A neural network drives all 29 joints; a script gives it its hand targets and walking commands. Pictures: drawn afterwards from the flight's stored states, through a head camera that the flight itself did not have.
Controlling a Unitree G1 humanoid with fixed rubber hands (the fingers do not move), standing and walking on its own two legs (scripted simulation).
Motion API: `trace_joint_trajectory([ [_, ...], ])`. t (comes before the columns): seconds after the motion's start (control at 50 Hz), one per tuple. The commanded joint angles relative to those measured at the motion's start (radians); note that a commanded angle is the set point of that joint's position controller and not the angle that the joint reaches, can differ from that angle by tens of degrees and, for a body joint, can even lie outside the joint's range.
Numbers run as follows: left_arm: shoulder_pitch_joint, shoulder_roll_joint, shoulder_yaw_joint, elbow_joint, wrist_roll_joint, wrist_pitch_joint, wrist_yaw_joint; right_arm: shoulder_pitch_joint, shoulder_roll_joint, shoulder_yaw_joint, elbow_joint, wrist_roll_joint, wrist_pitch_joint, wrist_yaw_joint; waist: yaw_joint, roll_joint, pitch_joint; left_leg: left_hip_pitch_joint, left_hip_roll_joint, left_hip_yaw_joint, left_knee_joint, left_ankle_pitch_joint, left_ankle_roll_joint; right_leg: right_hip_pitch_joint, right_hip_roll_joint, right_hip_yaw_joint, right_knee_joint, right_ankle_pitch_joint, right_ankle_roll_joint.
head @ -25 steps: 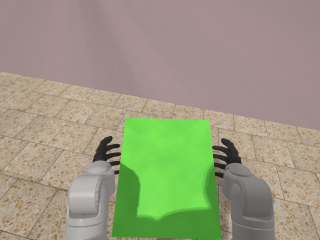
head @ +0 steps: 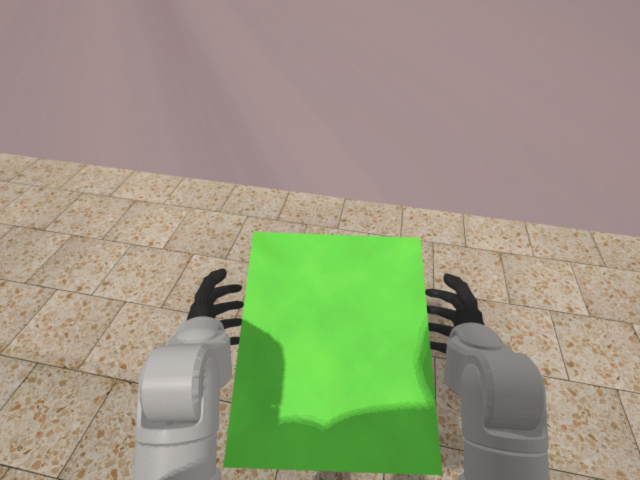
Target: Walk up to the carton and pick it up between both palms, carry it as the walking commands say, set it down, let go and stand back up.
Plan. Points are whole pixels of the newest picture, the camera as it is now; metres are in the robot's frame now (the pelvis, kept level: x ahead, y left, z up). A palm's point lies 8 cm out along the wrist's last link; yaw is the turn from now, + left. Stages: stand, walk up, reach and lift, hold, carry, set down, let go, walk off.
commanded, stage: carry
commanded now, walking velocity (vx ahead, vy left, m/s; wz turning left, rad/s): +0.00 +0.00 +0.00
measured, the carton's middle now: (331, 352) +0.30 +0.00 +0.01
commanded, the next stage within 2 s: hold in 0.38 s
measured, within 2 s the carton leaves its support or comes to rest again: neither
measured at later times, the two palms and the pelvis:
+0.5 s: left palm (213, 351) +0.29 +0.15 +0.03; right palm (444, 354) +0.28 -0.14 +0.03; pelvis +0.01 +0.01 +0.00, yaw +0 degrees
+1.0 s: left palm (203, 336) +0.29 +0.16 +0.06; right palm (444, 341) +0.29 -0.14 +0.06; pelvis +0.01 +0.01 +0.00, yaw +1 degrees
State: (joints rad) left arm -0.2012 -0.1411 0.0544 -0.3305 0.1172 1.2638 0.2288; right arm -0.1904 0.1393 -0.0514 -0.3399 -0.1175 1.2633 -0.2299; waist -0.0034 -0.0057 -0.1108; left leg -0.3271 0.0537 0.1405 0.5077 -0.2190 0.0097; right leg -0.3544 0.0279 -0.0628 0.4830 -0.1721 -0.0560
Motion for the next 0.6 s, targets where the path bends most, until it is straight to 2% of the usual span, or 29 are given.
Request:
trace_joint_trajectory([
  [0.0, -0.390, -0.994, -0.542, -0.103, -0.365, -0.034, -0.248, -0.392, 0.992, 0.555, -0.107, 0.370, -0.034, 0.257, 0.002, -0.010, -0.230, 0.093, 0.085, -0.112, -0.065, -0.013, 0.000, 0.086, -0.154, 0.164, -0.090, 0.070, -0.015],
  [0.16, -0.392, -0.981, -0.524, -0.055, -0.345, -0.059, -0.260, -0.394, 0.972, 0.530, -0.064, 0.348, -0.060, 0.267, 0.003, -0.005, -0.222, 0.094, 0.088, -0.119, -0.068, -0.006, 0.004, 0.097, -0.144, 0.153, -0.070, 0.093, -0.014],
  [0.36, -0.427, -0.918, -0.429, 0.079, -0.295, -0.160, -0.264, -0.434, 0.903, 0.434, 0.067, 0.302, -0.165, 0.271, 0.003, 0.001, -0.222, 0.106, 0.091, -0.125, -0.072, -0.011, 0.006, 0.112, -0.144, 0.149, -0.064, 0.095, -0.014],
  [0.38, -0.206, -0.567, -0.078, 0.430, -0.001, -0.286, -0.288, -0.197, 0.552, 0.084, 0.418, -0.014, -0.296, 0.286, 0.002, 0.021, 0.183, 0.234, -0.109, -0.230, -0.114, -0.112, 0.051, 0.145, -0.016, 0.178, -0.146, -0.161, -0.001],
  [0.4, -0.227, -0.425, -0.053, 0.715, -0.019, -0.376, -0.284, -0.261, 0.423, 0.058, 0.670, 0.004, -0.390, 0.282, 0.028, 0.003, 0.176, 0.205, -0.097, -0.244, -0.107, -0.111, 0.060, 0.128, -0.021, 0.180, -0.131, -0.176, -0.016],
  [0.42, -0.279, -0.484, -0.207, 0.493, -0.085, -0.477, -0.301, -0.270, 0.483, 0.183, 0.492, 0.049, -0.483, 0.296, 0.018, 0.009, 0.084, 0.211, -0.087, -0.251, -0.108, -0.016, 0.049, 0.175, -0.019, 0.184, -0.108, -0.060, -0.009],
  [0.44, -0.302, -0.593, -0.302, 0.400, -0.122, -0.517, -0.313, -0.282, 0.580, 0.281, 0.412, 0.092, -0.524, 0.308, 0.015, 0.004, -0.035, 0.256, -0.084, -0.248, -0.092, 0.114, 0.038, 0.221, -0.003, 0.187, -0.080, 0.078, -0.001],
  [0.46, -0.365, -0.692, -0.375, 0.357, -0.155, -0.536, -0.323, -0.347, 0.653, 0.356, 0.354, 0.131, -0.544, 0.321, 0.001, -0.001, -0.160, 0.314, -0.088, -0.257, -0.071, 0.225, 0.031, 0.276, 0.011, 0.190, -0.059, 0.190, 0.003],
  [0.48, -0.465, -0.753, -0.446, 0.296, -0.197, -0.562, -0.335, -0.449, 0.706, 0.428, 0.255, 0.182, -0.565, 0.328, -0.006, -0.007, -0.294, 0.339, -0.088, -0.262, -0.043, 0.284, 0.031, 0.340, 0.021, 0.201, -0.036, 0.280, 0.011],
  [0.5, -0.511, -0.766, -0.484, 0.244, -0.210, -0.586, -0.342, -0.497, 0.751, 0.480, 0.198, 0.216, -0.580, 0.335, 0.010, -0.017, -0.356, 0.349, -0.090, -0.252, -0.028, 0.313, 0.032, 0.379, 0.025, 0.207, -0.028, 0.328, 0.022],
  [0.54, -0.565, -0.761, -0.502, 0.221, -0.212, -0.607, -0.353, -0.533, 0.779, 0.499, 0.193, 0.215, -0.589, 0.338, 0.008, -0.027, -0.333, 0.331, -0.091, -0.243, -0.030, 0.271, 0.034, 0.383, 0.022, 0.205, -0.034, 0.297, 0.034],
  [0.58, -0.522, -0.759, -0.468, 0.298, -0.182, -0.595, -0.356, -0.482, 0.766, 0.474, 0.271, 0.184, -0.580, 0.347, 0.016, -0.004, -0.220, 0.297, -0.088, -0.234, -0.055, 0.196, 0.032, 0.351, 0.018, 0.195, -0.056, 0.193, 0.031],
])
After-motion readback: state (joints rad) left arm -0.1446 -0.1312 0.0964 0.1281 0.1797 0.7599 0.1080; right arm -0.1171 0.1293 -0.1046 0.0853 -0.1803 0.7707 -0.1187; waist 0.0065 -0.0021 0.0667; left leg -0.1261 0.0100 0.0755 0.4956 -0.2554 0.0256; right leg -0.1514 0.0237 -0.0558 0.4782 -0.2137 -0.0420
